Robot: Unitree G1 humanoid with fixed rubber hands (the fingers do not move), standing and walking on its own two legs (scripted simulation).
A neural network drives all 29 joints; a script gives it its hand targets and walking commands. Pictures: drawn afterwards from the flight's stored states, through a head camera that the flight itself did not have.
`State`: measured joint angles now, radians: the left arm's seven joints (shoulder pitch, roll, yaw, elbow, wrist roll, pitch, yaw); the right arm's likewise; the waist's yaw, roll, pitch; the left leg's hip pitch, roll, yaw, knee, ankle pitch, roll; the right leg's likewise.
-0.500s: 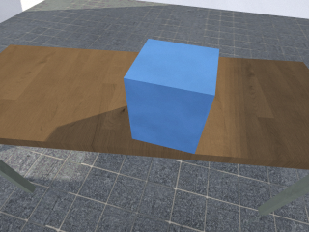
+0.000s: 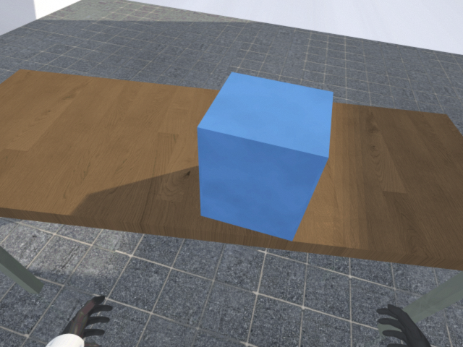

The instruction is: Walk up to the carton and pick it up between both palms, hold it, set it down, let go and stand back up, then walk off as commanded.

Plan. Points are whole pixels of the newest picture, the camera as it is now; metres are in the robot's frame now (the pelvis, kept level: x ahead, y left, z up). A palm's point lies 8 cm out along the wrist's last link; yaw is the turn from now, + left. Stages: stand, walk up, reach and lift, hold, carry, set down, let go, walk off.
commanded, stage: reach and lift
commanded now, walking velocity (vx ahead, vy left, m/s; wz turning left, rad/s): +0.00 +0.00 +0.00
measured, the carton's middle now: (262, 158) +0.48 -0.05 +0.07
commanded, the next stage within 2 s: none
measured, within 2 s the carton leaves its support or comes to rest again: neither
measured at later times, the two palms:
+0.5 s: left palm (65, 331) +0.17 +0.27 -0.01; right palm (390, 341) +0.16 -0.24 -0.02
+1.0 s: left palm (76, 301) +0.20 +0.24 +0.03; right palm (390, 316) +0.18 -0.22 +0.04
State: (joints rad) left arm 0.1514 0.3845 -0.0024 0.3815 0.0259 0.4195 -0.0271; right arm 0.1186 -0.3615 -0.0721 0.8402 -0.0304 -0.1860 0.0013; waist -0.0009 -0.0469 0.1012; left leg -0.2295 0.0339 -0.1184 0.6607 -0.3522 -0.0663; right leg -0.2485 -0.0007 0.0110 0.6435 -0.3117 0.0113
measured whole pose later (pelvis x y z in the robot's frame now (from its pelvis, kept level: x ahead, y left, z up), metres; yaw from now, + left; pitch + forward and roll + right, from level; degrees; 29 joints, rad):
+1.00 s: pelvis +0.01 +0.01 +0.02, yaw +0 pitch -6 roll -2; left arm 0.33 0.36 0.00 -0.10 -0.23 0.28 -0.03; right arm 0.39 -0.13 -0.07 -0.06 0.13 0.11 -0.17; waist 0.00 -0.01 0.10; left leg -0.10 0.04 -0.11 0.45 -0.26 -0.05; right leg -0.08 -0.01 0.01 0.35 -0.18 0.03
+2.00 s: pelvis +0.02 +0.02 +0.02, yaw +0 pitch -5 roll -2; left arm -0.09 0.36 0.00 -0.14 -0.29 0.49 -0.05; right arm 0.09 -0.12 -0.07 -0.22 0.20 0.39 -0.25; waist 0.00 0.00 0.10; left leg -0.10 0.04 -0.11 0.45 -0.27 -0.05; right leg -0.08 -0.01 0.01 0.35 -0.18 0.03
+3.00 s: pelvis +0.02 +0.02 +0.02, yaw +0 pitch -4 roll -2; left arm -0.85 0.38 0.00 0.64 -0.27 0.51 -0.05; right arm -0.66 -0.19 -0.10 0.51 0.23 0.37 -0.23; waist -0.09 -0.01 0.06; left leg -0.11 0.04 -0.11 0.45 -0.27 -0.05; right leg -0.09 -0.01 0.01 0.35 -0.18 0.03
